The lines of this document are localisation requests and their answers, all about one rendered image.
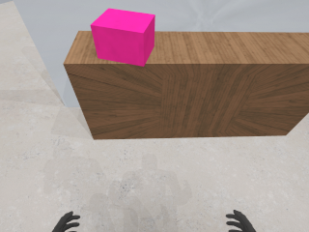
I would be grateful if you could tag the left robot hand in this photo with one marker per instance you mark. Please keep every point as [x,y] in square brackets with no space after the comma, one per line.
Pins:
[62,225]

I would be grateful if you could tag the pedestal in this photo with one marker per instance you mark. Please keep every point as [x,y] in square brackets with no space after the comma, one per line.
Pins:
[195,84]

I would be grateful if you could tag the right robot hand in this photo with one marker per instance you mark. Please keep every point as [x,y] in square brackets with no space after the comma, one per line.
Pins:
[243,224]

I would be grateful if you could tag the carton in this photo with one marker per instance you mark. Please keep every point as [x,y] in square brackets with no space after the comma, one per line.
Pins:
[124,36]

